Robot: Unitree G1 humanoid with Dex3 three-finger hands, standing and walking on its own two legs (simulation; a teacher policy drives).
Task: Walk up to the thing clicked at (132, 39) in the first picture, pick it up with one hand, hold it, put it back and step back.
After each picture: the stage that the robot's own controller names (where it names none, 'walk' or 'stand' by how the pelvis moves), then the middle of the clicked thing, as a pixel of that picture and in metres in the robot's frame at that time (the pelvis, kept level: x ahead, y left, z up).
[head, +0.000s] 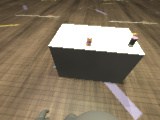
stand; (132, 41) +0.93 -0.44 -0.03
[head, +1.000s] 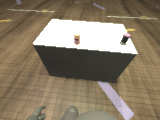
walk; (124, 39) +0.87 -0.28 +0.00
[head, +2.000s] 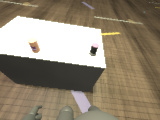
walk; (93, 49) +0.62 +0.01 +0.00
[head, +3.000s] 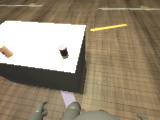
walk; (63, 51) +0.51 +0.27 +0.00
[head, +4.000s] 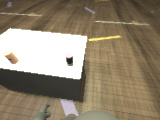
stand; (69, 59) +0.50 +0.21 -0.03
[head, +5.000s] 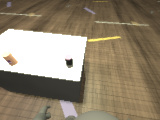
stand; (69, 61) +0.49 +0.21 -0.03
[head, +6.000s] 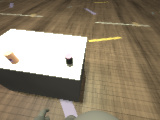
stand; (69, 60) +0.50 +0.22 -0.03
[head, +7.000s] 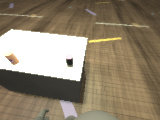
stand; (69, 60) +0.50 +0.21 -0.03
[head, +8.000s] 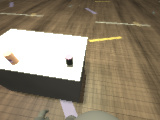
rise first; (69, 60) +0.49 +0.21 -0.03
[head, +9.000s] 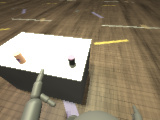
rise first; (71, 61) +0.50 +0.22 -0.03
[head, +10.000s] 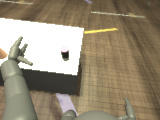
go down; (65, 53) +0.52 +0.20 -0.01
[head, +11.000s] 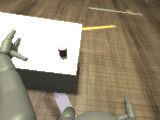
go down; (63, 51) +0.50 +0.20 +0.01
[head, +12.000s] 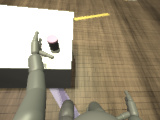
close in; (53, 44) +0.51 +0.22 +0.05
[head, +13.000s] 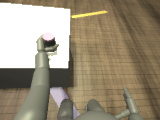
close; (50, 42) +0.52 +0.22 +0.06
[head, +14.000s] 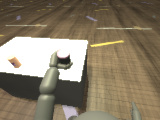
lift; (65, 59) +0.33 +0.17 +0.20
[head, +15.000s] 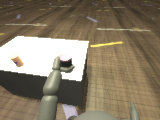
hold; (67, 63) +0.33 +0.17 +0.16
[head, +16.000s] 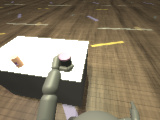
hold; (66, 62) +0.33 +0.17 +0.17
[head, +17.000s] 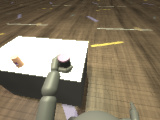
hold; (65, 63) +0.33 +0.18 +0.16
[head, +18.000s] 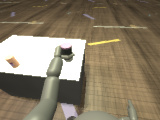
crouch; (67, 52) +0.41 +0.17 +0.18
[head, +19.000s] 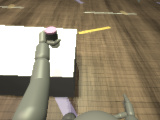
lower; (53, 38) +0.50 +0.23 +0.17
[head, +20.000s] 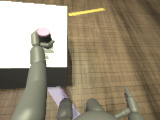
lower; (46, 38) +0.53 +0.23 +0.08
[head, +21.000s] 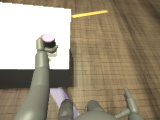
lower; (50, 43) +0.51 +0.22 +0.06
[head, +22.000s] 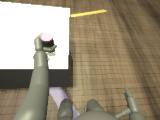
lower; (48, 43) +0.51 +0.23 +0.06
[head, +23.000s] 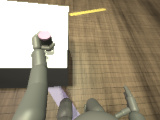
lower; (47, 41) +0.52 +0.23 +0.06
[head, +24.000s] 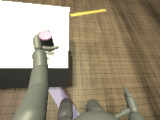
open; (47, 41) +0.52 +0.23 +0.06
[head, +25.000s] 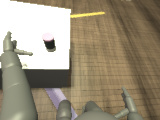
sink last; (49, 42) +0.51 +0.23 +0.05
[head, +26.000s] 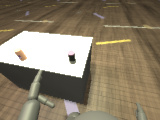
sink last; (71, 57) +0.53 +0.23 +0.02
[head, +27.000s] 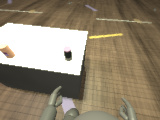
stand; (67, 53) +0.52 +0.23 +0.03
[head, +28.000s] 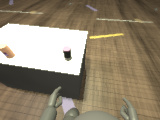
stand; (67, 53) +0.52 +0.23 +0.03
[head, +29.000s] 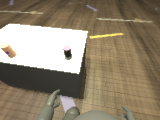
stand; (67, 52) +0.53 +0.23 +0.03
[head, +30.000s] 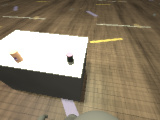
stand; (70, 58) +0.54 +0.22 -0.03
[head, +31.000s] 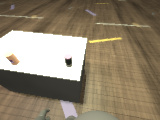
stand; (68, 60) +0.50 +0.22 -0.03
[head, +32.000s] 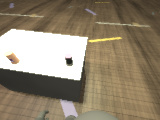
stand; (69, 59) +0.51 +0.22 -0.03
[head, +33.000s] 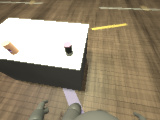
walk; (68, 49) +0.55 +0.23 -0.01
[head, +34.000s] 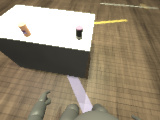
walk; (79, 32) +0.73 +0.17 +0.00
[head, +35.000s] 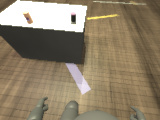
walk; (73, 18) +0.99 +0.30 +0.00
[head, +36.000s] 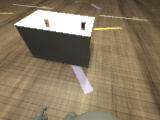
stand; (83, 25) +1.14 +0.20 -0.02
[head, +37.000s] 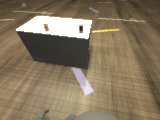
stand; (81, 28) +1.15 +0.21 -0.03
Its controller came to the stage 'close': yes
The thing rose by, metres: 0.21
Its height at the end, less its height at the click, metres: +0.00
